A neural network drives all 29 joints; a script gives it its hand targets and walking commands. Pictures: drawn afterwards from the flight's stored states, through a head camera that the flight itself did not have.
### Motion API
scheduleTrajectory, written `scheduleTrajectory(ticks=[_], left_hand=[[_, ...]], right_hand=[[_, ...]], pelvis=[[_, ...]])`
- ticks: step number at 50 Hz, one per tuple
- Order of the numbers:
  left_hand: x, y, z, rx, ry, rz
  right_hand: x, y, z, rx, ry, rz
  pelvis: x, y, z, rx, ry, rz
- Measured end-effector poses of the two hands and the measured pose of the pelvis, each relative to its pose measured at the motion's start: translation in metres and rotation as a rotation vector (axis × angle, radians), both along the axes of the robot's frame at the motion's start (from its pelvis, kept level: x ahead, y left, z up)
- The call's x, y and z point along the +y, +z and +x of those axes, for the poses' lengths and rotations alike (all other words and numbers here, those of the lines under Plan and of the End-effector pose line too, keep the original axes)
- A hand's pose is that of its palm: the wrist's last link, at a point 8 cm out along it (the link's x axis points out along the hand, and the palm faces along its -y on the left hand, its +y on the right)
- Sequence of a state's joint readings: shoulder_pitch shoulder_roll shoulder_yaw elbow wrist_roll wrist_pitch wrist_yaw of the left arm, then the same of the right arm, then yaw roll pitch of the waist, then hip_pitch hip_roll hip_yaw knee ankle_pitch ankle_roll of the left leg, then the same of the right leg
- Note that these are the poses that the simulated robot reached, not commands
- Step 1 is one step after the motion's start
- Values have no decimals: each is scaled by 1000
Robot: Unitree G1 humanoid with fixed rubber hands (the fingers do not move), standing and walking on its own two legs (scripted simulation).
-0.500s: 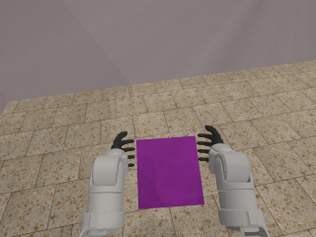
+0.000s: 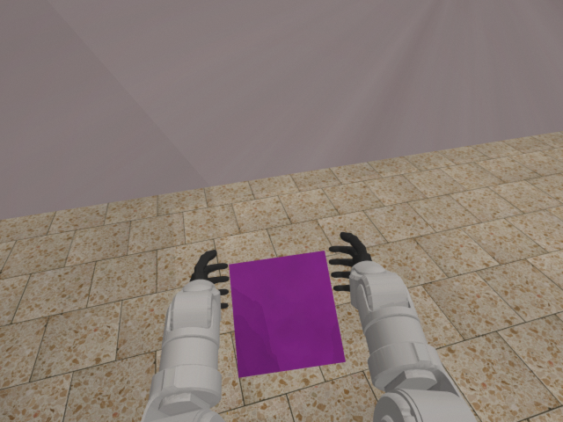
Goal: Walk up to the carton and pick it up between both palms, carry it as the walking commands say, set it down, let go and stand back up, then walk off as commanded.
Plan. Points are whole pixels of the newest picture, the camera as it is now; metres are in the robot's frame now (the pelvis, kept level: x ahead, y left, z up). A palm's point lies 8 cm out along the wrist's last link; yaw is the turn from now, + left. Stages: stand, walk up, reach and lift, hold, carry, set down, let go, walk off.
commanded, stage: hold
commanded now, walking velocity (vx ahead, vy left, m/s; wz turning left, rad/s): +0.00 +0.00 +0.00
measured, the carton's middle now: (285, 314) +0.33 +0.05 -0.04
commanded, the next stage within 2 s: set down in 0.40 s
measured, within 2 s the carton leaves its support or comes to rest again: neither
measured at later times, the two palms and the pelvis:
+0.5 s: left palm (204, 291) +0.29 +0.17 +0.06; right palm (366, 284) +0.31 -0.08 +0.07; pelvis +0.00 +0.02 +0.00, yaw -1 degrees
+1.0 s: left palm (209, 314) +0.30 +0.18 -0.01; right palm (354, 305) +0.33 -0.07 +0.00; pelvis +0.00 +0.01 -0.01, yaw -1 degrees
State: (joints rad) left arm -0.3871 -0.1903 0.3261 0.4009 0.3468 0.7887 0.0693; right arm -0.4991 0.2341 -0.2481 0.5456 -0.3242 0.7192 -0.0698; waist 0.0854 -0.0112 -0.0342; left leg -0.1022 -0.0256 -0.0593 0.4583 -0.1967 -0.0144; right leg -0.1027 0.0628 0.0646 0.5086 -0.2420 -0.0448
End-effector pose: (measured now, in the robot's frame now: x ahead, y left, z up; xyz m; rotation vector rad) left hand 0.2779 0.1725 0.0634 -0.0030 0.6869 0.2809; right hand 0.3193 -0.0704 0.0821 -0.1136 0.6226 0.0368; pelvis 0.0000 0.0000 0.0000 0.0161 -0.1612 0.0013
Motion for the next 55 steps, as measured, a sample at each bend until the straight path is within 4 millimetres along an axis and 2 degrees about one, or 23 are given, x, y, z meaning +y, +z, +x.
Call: scheduleTrajectory(ticks=[6, 14, 28, 55], left_hand=[[3, 3, 3, 6, -18, 6], [3, 2, 4, 27, -42, 23], [-2, -8, 9, 24, -61, 2], [6, -94, 22, 51, -30, -5]], right_hand=[[2, 5, -1, -3, -23, 8], [0, -6, -10, 19, -42, 39], [-6, -13, -7, 15, -52, 10], [3, -105, 13, 55, -39, -2]], pelvis=[[10, 3, 2, -20, -7, -5], [20, 4, -1, -29, -16, -9], [17, 3, -2, 4, -18, -8], [12, -14, -7, 249, -9, -15]])
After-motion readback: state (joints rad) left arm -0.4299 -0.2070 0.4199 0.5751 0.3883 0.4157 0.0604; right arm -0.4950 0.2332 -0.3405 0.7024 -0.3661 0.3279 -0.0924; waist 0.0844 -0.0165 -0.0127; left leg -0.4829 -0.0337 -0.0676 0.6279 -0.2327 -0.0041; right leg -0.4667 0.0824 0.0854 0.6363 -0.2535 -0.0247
